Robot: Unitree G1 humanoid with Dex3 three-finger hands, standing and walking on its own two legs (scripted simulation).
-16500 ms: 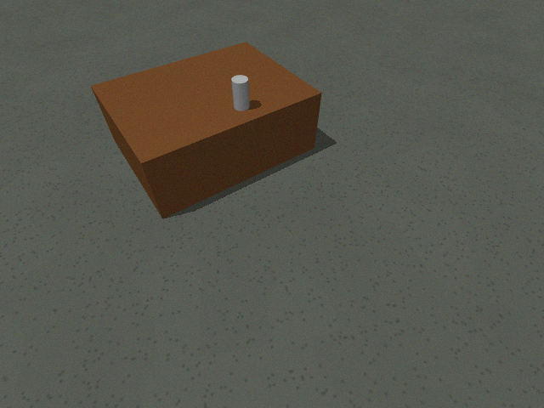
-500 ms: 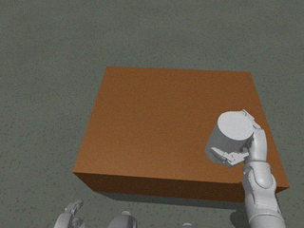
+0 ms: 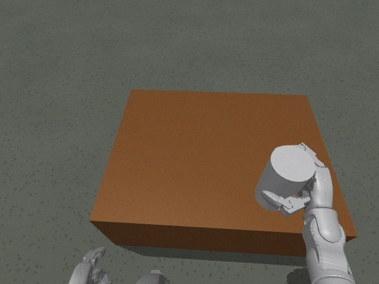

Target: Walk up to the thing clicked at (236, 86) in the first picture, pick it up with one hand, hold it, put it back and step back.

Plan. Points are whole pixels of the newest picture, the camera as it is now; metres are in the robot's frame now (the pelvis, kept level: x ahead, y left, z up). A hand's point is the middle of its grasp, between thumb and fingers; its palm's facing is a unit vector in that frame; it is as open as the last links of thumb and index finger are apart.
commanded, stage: hold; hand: right
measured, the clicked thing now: (280, 180) +0.33 -0.16 +0.05
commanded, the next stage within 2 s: none
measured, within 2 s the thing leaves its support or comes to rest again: neither
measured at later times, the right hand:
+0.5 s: hand (288, 183) +0.32 -0.17 +0.06, palm faces +0.03 +1.00 +0.01, open 10.8 cm
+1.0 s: hand (286, 179) +0.32 -0.17 +0.06, palm faces +0.03 +1.00 +0.01, open 10.8 cm
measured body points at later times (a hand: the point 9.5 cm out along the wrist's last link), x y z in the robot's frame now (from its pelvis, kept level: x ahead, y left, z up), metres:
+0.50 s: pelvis +0.00 +0.00 +0.00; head +0.04 -0.01 +0.45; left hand +0.14 +0.24 -0.10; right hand +0.31 -0.23 +0.06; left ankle +0.04 +0.13 -0.69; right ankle -0.01 -0.13 -0.69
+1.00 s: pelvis +0.00 +0.00 +0.01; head +0.05 -0.01 +0.45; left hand +0.14 +0.24 -0.10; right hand +0.32 -0.22 +0.06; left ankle +0.04 +0.13 -0.69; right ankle -0.01 -0.13 -0.69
